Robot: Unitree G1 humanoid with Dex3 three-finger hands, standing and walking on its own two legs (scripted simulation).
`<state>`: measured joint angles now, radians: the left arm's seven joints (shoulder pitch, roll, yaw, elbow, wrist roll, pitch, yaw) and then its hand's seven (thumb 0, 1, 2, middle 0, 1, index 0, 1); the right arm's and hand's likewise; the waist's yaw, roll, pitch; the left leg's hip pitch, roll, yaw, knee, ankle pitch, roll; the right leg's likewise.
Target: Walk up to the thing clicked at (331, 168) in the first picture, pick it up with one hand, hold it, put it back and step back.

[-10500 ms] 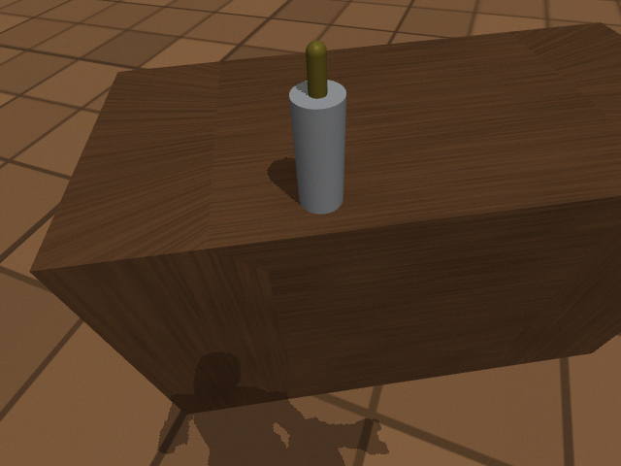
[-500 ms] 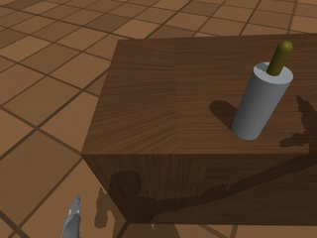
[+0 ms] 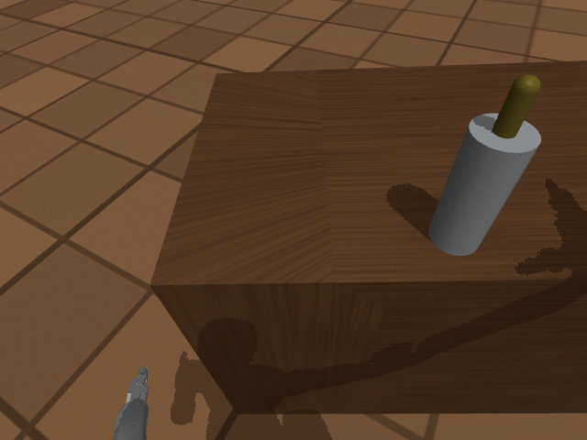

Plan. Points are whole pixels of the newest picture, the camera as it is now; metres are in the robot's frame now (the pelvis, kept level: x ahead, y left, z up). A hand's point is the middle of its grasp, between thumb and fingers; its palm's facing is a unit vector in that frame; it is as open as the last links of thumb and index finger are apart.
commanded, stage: approach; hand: right
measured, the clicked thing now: (483, 173) +0.41 -0.21 +0.16
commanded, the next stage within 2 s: close in in 0.40 s
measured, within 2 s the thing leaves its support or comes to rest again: neither
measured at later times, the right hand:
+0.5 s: hand (538, 202) +0.40 -0.30 +0.11, palm faces +0.03 +1.00 +0.06, open 17.3 cm
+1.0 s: hand (487, 201) +0.41 -0.23 +0.10, palm faces +0.12 +0.99 +0.04, open 17.4 cm
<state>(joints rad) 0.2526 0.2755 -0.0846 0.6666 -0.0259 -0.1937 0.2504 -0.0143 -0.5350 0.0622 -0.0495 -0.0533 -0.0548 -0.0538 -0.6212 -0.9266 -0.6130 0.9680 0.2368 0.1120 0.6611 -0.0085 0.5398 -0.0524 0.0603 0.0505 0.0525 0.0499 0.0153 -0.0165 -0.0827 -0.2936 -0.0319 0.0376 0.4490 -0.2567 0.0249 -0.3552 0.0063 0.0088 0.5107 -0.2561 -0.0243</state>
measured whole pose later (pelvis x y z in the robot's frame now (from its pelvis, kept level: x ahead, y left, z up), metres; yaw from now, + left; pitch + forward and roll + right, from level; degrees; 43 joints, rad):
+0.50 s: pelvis +0.00 +0.00 -0.01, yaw +1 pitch +9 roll +1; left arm 0.25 0.24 -0.08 0.62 0.00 -0.23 0.19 -0.01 -0.51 0.04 -0.06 -0.06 -0.07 -0.06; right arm -0.59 -0.66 -0.49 0.97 0.26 -0.10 0.55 -0.01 0.50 -0.05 0.05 0.04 0.05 0.04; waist 0.07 0.01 -0.07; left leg -0.42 -0.04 0.02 0.55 -0.29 0.03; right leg -0.47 -0.01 -0.01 0.61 -0.30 -0.02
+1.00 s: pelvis +0.00 +0.00 -0.01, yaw +2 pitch +7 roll +1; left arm 0.28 0.22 -0.01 0.53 -0.02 -0.15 0.08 -0.01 -0.51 0.04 -0.06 -0.07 -0.08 -0.06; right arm -0.53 -0.42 -0.38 0.81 0.22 -0.16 0.25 -0.01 0.51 -0.07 0.04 0.05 0.04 0.05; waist 0.04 -0.01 -0.09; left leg -0.39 -0.04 0.01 0.58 -0.31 0.02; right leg -0.43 0.00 -0.02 0.61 -0.31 -0.02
